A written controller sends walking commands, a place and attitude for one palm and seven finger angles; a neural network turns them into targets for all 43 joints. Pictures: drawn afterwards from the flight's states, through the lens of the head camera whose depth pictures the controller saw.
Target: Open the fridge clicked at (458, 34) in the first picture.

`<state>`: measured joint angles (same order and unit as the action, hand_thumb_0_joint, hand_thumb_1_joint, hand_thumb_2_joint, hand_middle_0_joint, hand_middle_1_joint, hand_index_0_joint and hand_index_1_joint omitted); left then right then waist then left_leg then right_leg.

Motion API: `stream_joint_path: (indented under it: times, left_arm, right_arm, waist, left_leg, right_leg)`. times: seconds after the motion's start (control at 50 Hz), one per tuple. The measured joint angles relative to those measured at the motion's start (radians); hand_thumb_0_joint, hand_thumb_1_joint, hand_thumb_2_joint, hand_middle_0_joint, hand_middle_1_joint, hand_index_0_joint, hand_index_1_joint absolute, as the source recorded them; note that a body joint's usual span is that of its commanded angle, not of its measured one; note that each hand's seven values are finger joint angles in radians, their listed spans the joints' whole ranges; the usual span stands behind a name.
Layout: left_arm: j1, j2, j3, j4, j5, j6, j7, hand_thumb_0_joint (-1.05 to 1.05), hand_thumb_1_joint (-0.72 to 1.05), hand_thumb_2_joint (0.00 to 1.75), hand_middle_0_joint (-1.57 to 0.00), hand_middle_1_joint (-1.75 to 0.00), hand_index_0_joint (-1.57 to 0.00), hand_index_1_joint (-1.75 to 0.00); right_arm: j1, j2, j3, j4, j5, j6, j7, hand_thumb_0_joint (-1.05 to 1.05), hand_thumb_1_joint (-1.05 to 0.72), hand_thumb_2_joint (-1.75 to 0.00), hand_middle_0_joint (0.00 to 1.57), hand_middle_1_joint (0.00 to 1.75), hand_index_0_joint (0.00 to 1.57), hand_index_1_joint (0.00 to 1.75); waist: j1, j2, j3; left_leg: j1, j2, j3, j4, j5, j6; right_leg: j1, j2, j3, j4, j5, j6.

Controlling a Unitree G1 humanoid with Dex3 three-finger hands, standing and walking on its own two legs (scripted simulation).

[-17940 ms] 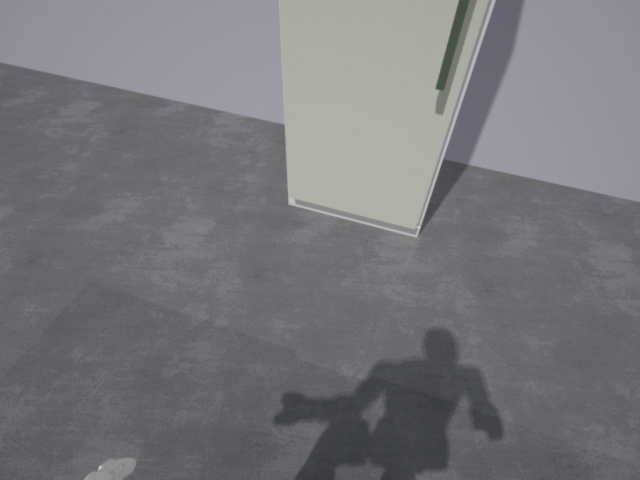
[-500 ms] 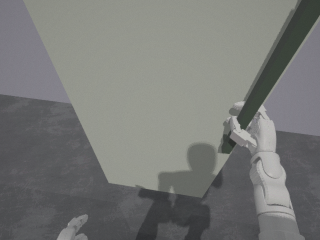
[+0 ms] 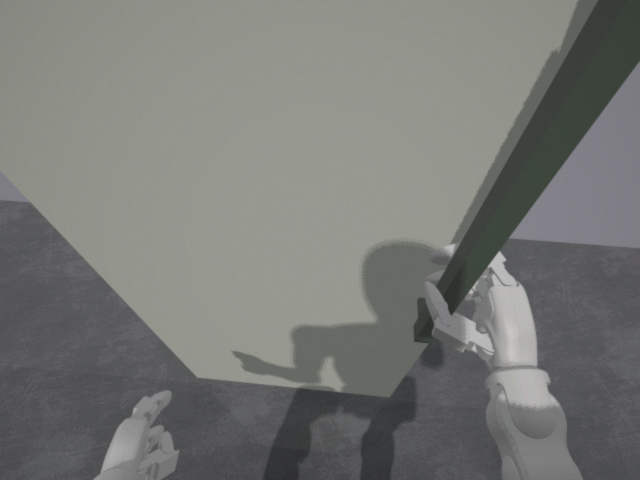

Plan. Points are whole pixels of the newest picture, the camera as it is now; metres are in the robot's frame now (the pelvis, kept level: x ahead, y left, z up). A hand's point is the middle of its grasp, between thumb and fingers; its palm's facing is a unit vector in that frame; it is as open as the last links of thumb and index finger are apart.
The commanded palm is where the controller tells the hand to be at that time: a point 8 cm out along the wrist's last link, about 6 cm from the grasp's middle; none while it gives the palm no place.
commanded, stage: walk backward, drawing the door open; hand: right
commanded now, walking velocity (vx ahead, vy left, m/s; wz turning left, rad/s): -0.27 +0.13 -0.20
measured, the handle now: (475, 229) +0.34 -0.13 +0.16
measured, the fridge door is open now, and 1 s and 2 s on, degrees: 1 2 42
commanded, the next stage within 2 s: none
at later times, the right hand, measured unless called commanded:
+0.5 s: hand (435, 306) +0.29 -0.10 +0.08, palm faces +0.04 +0.99 -0.10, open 5.9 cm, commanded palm +0.26 -0.16 +0.07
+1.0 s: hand (424, 319) +0.28 -0.09 +0.08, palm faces +0.27 +0.95 -0.13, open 6.3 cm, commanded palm +0.23 -0.13 +0.07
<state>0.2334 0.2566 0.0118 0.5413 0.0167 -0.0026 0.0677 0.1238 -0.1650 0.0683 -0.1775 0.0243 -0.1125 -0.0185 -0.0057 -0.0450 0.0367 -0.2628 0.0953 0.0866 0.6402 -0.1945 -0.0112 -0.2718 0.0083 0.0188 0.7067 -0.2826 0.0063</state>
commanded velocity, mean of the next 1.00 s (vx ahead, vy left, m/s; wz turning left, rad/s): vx -0.33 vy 0.15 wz -0.19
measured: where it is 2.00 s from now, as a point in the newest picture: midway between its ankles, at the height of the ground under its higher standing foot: outside the picture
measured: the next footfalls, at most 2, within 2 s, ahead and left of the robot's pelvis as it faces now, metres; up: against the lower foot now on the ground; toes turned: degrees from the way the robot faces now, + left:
left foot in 0.20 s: +0.14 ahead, +0.01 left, +0.00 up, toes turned +1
right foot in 0.58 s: +0.16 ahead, -0.13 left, +0.00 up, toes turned -8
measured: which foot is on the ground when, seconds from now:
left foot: down 0.00-0.00, up 0.02-0.18, down 0.20-0.62, up 0.64-0.90, down 0.92-1.00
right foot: down 0.00-0.18, up 0.20-0.56, down 0.58-0.94, up 0.96-1.00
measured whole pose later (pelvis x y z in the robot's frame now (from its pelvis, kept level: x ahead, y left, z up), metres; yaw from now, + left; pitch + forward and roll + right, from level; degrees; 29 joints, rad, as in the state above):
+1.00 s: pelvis +0.01 +0.08 -0.01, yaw -6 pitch +0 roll -1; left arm 0.19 0.17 -0.03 0.57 0.01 -0.03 0.05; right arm 0.17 -0.12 -0.02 -0.10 0.08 -0.06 -0.15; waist 0.03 -0.07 0.00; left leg -0.33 0.00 0.04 0.56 -0.24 0.03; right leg -0.50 -0.04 0.06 0.78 -0.35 0.05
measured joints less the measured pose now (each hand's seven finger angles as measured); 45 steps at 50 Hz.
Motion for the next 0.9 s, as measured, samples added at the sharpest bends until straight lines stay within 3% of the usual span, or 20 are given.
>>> stream_joint_path:
  times: [0.02, 0.04, 0.08, 0.1, 0.14, 0.16, 0.2, 0.22, 0.24, 0.28, 0.34, 0.4, 0.46, 0.54, 0.58, 0.62, 0.66, 0.72, 0.82, 0.9]
  left_arm:
    - [-0.015, -0.004, 0.001, 0.009, 0.001, 0.008, 0.001, 0.01, 0.91, 0.90, -0.21, -0.30, -0.20, -0.30]
    - [-0.028, -0.009, 0.007, 0.005, 0.007, 0.015, -0.006, 0.01, 0.91, 0.90, -0.20, -0.30, -0.20, -0.30]
    - [-0.052, -0.020, 0.018, -0.017, 0.016, 0.018, -0.032, 0.01, 0.91, 0.90, -0.20, -0.30, -0.20, -0.30]
    - [-0.057, -0.029, 0.018, -0.028, 0.014, 0.019, -0.041, 0.01, 0.91, 0.90, -0.20, -0.30, -0.20, -0.30]
    - [-0.056, -0.059, 0.010, -0.042, 0.006, 0.021, -0.050, 0.01, 0.91, 0.90, -0.20, -0.30, -0.20, -0.30]
    - [-0.049, -0.076, 0.002, -0.045, 0.002, 0.018, -0.050, 0.01, 0.91, 0.90, -0.20, -0.30, -0.20, -0.30]
    - [-0.021, -0.100, -0.022, -0.065, -0.007, 0.007, -0.042, 0.01, 0.91, 0.90, -0.20, -0.30, -0.20, -0.30]
    - [-0.007, -0.101, -0.036, -0.076, -0.009, -0.001, -0.035, 0.01, 0.91, 0.90, -0.20, -0.30, -0.20, -0.30]
    - [-0.006, -0.095, -0.049, -0.080, -0.009, -0.007, -0.028, 0.01, 0.91, 0.90, -0.20, -0.30, -0.20, -0.30]
    - [-0.038, -0.084, -0.069, -0.076, 0.000, -0.016, -0.031, 0.01, 0.91, 0.90, -0.20, -0.30, -0.20, -0.30]
    - [-0.096, -0.083, -0.084, -0.065, 0.012, -0.004, -0.041, 0.01, 0.91, 0.90, -0.21, -0.30, -0.21, -0.31]
    - [-0.085, -0.085, -0.086, -0.047, 0.016, 0.012, -0.041, 0.01, 0.91, 0.90, -0.21, -0.30, -0.24, -0.32]
    - [-0.059, -0.086, -0.075, -0.017, 0.014, 0.016, -0.028, 0.01, 0.91, 0.90, -0.21, -0.30, -0.24, -0.32]
    - [-0.030, -0.075, -0.061, 0.005, 0.011, 0.010, -0.018, 0.01, 0.91, 0.90, -0.21, -0.30, -0.23, -0.32]
    - [-0.018, -0.065, -0.057, -0.004, 0.007, 0.006, -0.018, 0.01, 0.91, 0.90, -0.21, -0.30, -0.22, -0.31]
    - [-0.026, -0.067, -0.050, -0.011, -0.001, 0.005, -0.020, 0.01, 0.91, 0.90, -0.20, -0.30, -0.21, -0.31]
    - [-0.039, -0.075, -0.044, -0.022, 0.011, -0.002, -0.030, 0.01, 0.91, 0.90, -0.20, -0.30, -0.21, -0.31]
    - [-0.042, -0.085, -0.040, -0.028, 0.022, -0.027, -0.037, 0.01, 0.91, 0.90, -0.20, -0.30, -0.21, -0.31]
    - [-0.042, -0.115, -0.060, -0.022, 0.014, -0.045, -0.035, 0.01, 0.91, 0.90, -0.20, -0.30, -0.20, -0.31]
    - [-0.037, -0.131, -0.069, -0.028, 0.006, -0.050, -0.030, 0.01, 0.90, 0.90, -0.21, -0.30, -0.21, -0.30]
  right_arm:
    - [0.021, 0.001, 0.013, -0.023, 0.001, 0.002, -0.006, 0.02, -0.62, -0.75, 0.38, 1.37, 0.36, 1.37]
    - [0.042, 0.003, 0.023, -0.046, -0.004, 0.005, -0.014, 0.02, -0.62, -0.76, 0.39, 1.38, 0.37, 1.37]
    - [0.079, 0.008, 0.036, -0.067, -0.020, -0.002, -0.034, 0.02, -0.62, -0.78, 0.40, 1.38, 0.39, 1.37]
    - [0.099, 0.009, 0.040, -0.071, -0.022, -0.006, -0.040, 0.01, -0.62, -0.79, 0.41, 1.38, 0.39, 1.38]
    - [0.128, 0.002, 0.052, -0.076, -0.021, 0.006, -0.044, 0.00, -0.62, -0.80, 0.42, 1.39, 0.41, 1.38]
    - [0.147, -0.004, 0.058, -0.080, -0.014, 0.008, -0.045, 0.01, -0.63, -0.81, 0.43, 1.39, 0.42, 1.38]
    - [0.174, -0.024, 0.073, -0.109, 0.003, 0.032, -0.034, 0.01, -0.62, -0.80, 0.44, 1.39, 0.43, 1.38]
    - [0.181, -0.030, 0.082, -0.122, 0.007, 0.043, -0.024, 0.01, -0.62, -0.79, 0.44, 1.39, 0.43, 1.39]
    - [0.184, -0.026, 0.092, -0.126, 0.010, 0.046, -0.016, 0.00, -0.61, -0.79, 0.44, 1.39, 0.43, 1.39]
    - [0.194, 0.003, 0.098, -0.131, 0.008, 0.025, -0.016, 0.01, -0.62, -0.78, 0.45, 1.39, 0.43, 1.39]
    - [0.225, 0.057, 0.089, -0.134, -0.001, -0.016, -0.030, 0.02, -0.64, -0.79, 0.45, 1.40, 0.42, 1.39]
    - [0.252, 0.080, 0.084, -0.126, -0.010, -0.026, -0.039, 0.02, -0.65, -0.81, 0.45, 1.40, 0.40, 1.39]
    - [0.269, 0.077, 0.098, -0.116, -0.021, -0.021, -0.047, 0.03, -0.67, -0.81, 0.46, 1.40, 0.39, 1.39]
    - [0.286, 0.067, 0.127, -0.107, -0.034, -0.025, -0.058, 0.03, -0.67, -0.80, 0.46, 1.40, 0.38, 1.40]
    - [0.295, 0.062, 0.142, -0.107, -0.035, -0.035, -0.065, 0.03, -0.67, -0.80, 0.46, 1.40, 0.37, 1.40]
    - [0.281, 0.044, 0.149, -0.100, -0.029, -0.049, -0.076, 0.04, -0.67, -0.80, 0.46, 1.40, 0.36, 1.40]
    - [0.250, 0.031, 0.143, -0.077, -0.026, -0.047, -0.089, 0.03, -0.68, -0.79, 0.46, 1.40, 0.35, 1.40]
    - [0.206, 0.035, 0.129, -0.047, -0.026, -0.012, -0.099, 0.03, -0.68, -0.77, 0.46, 1.40, 0.33, 1.40]
    - [0.146, 0.051, 0.077, -0.016, -0.009, 0.044, -0.126, 0.03, -0.72, -0.77, 0.40, 1.35, 0.29, 1.40]
    - [0.098, 0.037, -0.007, 0.007, 0.021, 0.066, -0.135, 0.03, -0.74, -0.78, 0.39, 1.33, 0.24, 1.40]
  waist:
    - [-0.011, 0.012, 0.005]
    - [-0.013, 0.007, 0.012]
    - [0.003, -0.024, 0.028]
    - [0.010, -0.034, 0.035]
    - [0.018, -0.029, 0.048]
    - [0.021, -0.017, 0.058]
    - [0.034, 0.022, 0.076]
    - [0.038, 0.032, 0.077]
    - [0.032, 0.027, 0.079]
    - [0.006, 0.015, 0.095]
    - [-0.004, 0.008, 0.105]
    - [0.023, 0.008, 0.086]
    - [0.031, 0.024, 0.041]
    - [0.029, 0.037, -0.014]
    - [0.031, 0.029, -0.035]
    - [0.036, 0.043, -0.031]
    - [0.050, 0.052, -0.022]
    - [0.073, 0.012, -0.018]
    - [0.043, -0.001, -0.024]
    - [0.038, -0.006, -0.032]
  left_leg:
    - [-0.039, -0.001, -0.027, 0.095, 0.012, -0.009]
    - [-0.084, -0.024, -0.049, 0.217, -0.066, -0.010]
    - [-0.169, -0.082, -0.042, 0.400, -0.239, 0.003]
    - [-0.197, -0.108, -0.026, 0.415, -0.272, 0.011]
    - [-0.203, -0.144, 0.017, 0.265, -0.215, 0.029]
    - [-0.176, -0.156, 0.037, 0.126, -0.122, 0.042]
    - [-0.092, -0.149, 0.065, -0.123, 0.245, 0.098]
    - [-0.056, -0.126, 0.069, -0.129, 0.249, 0.134]
    - [-0.028, -0.121, 0.066, -0.118, 0.148, 0.150]
    - [0.000, -0.126, 0.046, -0.100, -0.012, 0.154]
    - [0.022, -0.134, 0.029, -0.093, -0.085, 0.157]
    - [0.040, -0.139, 0.046, -0.092, -0.086, 0.146]
    - [0.047, -0.136, 0.056, -0.102, -0.092, 0.148]
    - [0.043, -0.143, 0.059, -0.122, -0.087, 0.146]
    - [0.036, -0.159, 0.061, -0.122, -0.087, 0.143]
    - [0.005, -0.151, 0.049, -0.063, -0.095, 0.087]
    - [-0.070, -0.151, -0.012, 0.106, -0.192, 0.026]
    - [-0.138, -0.169, -0.075, 0.269, -0.292, 0.007]
    - [-0.109, -0.112, -0.097, 0.164, -0.266, -0.013]
    - [-0.018, -0.085, -0.075, -0.036, -0.171, -0.016]
  right_leg:
    - [0.058, 0.003, -0.016, -0.083, -0.024, -0.004]
    - [0.109, 0.000, -0.017, -0.161, -0.038, -0.004]
    - [0.165, -0.006, -0.007, -0.243, -0.033, -0.005]
    - [0.179, -0.002, -0.004, -0.253, -0.018, -0.008]
    - [0.195, 0.021, 0.000, -0.231, 0.038, 0.010]
    - [0.194, 0.040, -0.001, -0.189, 0.075, 0.031]
    - [0.140, 0.090, -0.013, 0.015, 0.145, 0.082]
    - [0.084, 0.113, -0.014, 0.166, 0.055, 0.078]
    - [0.027, 0.123, -0.009, 0.288, -0.057, 0.057]
    - [-0.094, 0.119, 0.000, 0.444, -0.177, 0.031]
    - [-0.239, 0.071, 0.008, 0.504, -0.145, 0.026]
    - [-0.285, 0.018, -0.001, 0.397, -0.071, 0.026]
    - [-0.265, 0.000, -0.037, 0.262, -0.034, 0.018]
    - [-0.156, 0.002, -0.076, 0.062, 0.009, 0.007]
    - [-0.065, -0.003, -0.083, -0.101, 0.106, -0.003]
    - [-0.002, 0.003, -0.092, -0.217, 0.093, -0.026]
    - [0.002, 0.011, -0.090, -0.252, 0.118, -0.034]
    - [-0.012, -0.016, -0.040, -0.277, 0.166, -0.027]
    - [-0.031, -0.072, -0.025, -0.294, 0.202, 0.013]
    - [-0.086, -0.100, -0.012, -0.261, 0.215, 0.049]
